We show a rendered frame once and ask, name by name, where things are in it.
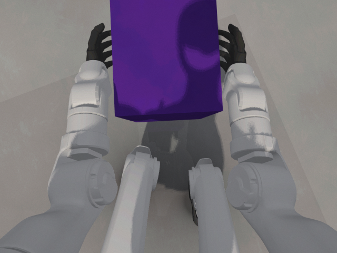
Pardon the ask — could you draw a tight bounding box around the left robot hand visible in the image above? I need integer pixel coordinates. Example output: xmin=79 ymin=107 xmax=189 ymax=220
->
xmin=86 ymin=23 xmax=113 ymax=69

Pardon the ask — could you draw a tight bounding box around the robot thigh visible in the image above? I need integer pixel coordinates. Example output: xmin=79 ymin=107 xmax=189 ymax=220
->
xmin=100 ymin=152 xmax=160 ymax=253
xmin=189 ymin=164 xmax=240 ymax=253

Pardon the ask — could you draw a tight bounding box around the right robot hand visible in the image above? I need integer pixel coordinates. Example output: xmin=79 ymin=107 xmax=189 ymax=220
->
xmin=218 ymin=24 xmax=246 ymax=73

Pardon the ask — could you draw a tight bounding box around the carton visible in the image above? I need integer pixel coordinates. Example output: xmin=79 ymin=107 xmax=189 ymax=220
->
xmin=110 ymin=0 xmax=223 ymax=122

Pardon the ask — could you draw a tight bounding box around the left robot upper arm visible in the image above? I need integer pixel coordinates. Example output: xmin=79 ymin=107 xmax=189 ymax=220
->
xmin=0 ymin=158 xmax=118 ymax=253

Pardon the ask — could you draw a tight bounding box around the right robot upper arm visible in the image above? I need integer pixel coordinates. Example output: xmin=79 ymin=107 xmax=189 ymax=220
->
xmin=225 ymin=162 xmax=337 ymax=253

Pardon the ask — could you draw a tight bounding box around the right robot thigh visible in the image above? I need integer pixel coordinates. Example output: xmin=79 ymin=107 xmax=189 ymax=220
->
xmin=189 ymin=164 xmax=240 ymax=253

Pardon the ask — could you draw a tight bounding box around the left robot forearm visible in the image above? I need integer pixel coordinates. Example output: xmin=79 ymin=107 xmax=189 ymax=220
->
xmin=47 ymin=60 xmax=112 ymax=198

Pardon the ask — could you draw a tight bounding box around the right robot forearm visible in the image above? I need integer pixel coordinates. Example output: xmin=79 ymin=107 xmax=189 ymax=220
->
xmin=222 ymin=63 xmax=291 ymax=175

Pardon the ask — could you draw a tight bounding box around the left robot thigh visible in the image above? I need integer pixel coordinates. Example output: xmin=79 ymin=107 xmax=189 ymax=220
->
xmin=100 ymin=152 xmax=160 ymax=253

